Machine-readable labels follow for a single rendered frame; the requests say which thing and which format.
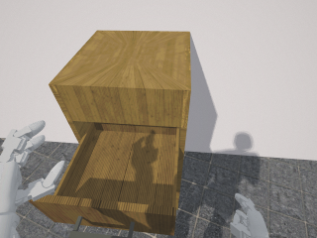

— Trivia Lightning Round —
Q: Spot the robot left hand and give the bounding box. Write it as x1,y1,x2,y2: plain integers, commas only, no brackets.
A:
0,120,65,213

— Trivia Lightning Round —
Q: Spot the robot right hand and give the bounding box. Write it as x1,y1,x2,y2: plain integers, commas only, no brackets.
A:
230,193,269,238

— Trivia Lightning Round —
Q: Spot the handle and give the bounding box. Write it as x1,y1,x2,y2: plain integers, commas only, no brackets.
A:
68,216,135,238

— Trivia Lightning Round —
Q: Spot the left robot forearm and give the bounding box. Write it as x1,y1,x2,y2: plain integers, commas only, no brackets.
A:
0,212,21,238

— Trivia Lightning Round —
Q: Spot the cabinet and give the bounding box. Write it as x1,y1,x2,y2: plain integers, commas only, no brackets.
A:
49,30,191,210

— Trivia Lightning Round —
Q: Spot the drawer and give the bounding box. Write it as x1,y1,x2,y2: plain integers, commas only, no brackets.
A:
29,122,179,236

